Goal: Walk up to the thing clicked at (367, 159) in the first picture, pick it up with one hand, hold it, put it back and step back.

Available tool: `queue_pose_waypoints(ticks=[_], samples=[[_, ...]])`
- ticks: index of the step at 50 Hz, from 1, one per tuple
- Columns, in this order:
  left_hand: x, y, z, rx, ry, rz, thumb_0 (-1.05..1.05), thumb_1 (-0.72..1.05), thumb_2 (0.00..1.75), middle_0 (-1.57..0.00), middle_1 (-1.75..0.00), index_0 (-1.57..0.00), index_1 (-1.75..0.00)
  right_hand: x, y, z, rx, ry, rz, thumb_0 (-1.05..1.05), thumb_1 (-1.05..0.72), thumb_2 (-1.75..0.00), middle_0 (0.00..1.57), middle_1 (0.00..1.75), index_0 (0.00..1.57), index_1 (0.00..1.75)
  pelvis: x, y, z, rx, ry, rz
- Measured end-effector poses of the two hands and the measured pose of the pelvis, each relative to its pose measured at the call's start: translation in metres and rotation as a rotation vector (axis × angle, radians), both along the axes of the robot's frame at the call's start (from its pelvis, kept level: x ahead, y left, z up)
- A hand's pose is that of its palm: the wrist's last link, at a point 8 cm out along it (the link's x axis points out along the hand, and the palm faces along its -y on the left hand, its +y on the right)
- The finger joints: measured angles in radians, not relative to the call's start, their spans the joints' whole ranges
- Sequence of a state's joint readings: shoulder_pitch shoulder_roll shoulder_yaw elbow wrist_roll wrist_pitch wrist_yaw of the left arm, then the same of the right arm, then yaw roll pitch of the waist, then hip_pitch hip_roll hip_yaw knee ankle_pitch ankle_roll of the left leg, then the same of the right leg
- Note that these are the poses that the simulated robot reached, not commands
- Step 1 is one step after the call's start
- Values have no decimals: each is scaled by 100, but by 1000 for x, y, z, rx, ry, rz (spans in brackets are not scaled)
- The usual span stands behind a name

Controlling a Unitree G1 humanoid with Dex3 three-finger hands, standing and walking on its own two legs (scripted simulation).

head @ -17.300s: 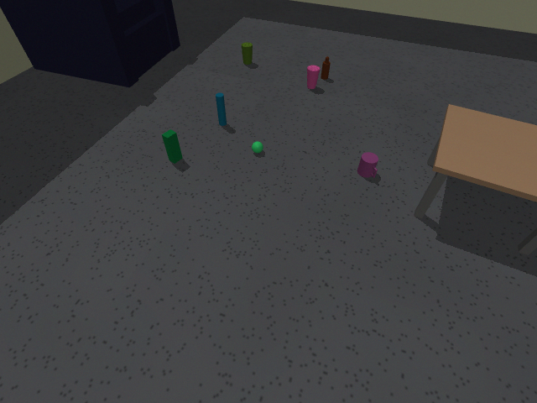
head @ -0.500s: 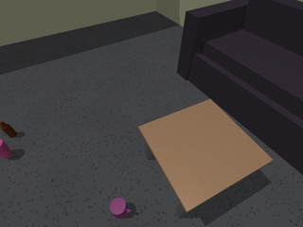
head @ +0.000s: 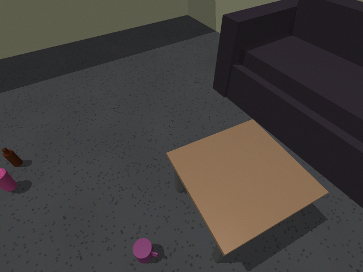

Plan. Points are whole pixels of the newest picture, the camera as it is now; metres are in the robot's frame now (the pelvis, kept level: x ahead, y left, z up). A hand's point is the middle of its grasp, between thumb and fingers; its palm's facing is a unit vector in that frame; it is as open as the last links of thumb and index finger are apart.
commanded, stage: stand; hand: left
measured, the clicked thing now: (146, 251) +0.34 +0.18 -0.73
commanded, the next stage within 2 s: none
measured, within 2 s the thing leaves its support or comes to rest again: neither
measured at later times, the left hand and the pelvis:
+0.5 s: hand out of the picture +0.06 +0.25 -0.16, palm faces -0.01 -0.94 -0.34, open 7.4 cm; pelvis +0.00 +0.00 +0.00, yaw +0 degrees
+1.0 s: hand out of the picture +0.08 +0.26 -0.15, palm faces -0.02 -0.94 -0.35, open 7.4 cm; pelvis +0.00 +0.00 +0.00, yaw +0 degrees
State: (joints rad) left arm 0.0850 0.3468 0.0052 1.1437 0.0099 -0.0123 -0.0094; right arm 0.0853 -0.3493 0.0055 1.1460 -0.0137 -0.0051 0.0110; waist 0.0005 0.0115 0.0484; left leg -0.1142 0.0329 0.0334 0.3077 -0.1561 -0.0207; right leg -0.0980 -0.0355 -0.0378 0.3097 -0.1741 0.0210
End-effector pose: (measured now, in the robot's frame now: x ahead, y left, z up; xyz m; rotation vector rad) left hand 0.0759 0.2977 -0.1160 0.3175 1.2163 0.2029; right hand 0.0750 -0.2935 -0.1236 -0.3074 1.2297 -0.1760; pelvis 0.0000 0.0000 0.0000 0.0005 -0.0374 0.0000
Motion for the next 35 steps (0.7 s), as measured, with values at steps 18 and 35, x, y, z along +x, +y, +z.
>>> queue_pose_waypoints(ticks=[18,35], samples=[[-14,-1,-2,-5,15,5,1,91,90,-20,-30,-20,-30,-7,-3,1,-8,7,1,0,-90,-90,20,30,21,29,-3,-1,0,-1,-4,3],[-16,1,-3,-6,28,9,1,91,90,-20,-30,-20,-30,-10,-1,0,-7,28,3,0,-90,-90,20,30,21,29,-1,0,0,-1,1,5]])
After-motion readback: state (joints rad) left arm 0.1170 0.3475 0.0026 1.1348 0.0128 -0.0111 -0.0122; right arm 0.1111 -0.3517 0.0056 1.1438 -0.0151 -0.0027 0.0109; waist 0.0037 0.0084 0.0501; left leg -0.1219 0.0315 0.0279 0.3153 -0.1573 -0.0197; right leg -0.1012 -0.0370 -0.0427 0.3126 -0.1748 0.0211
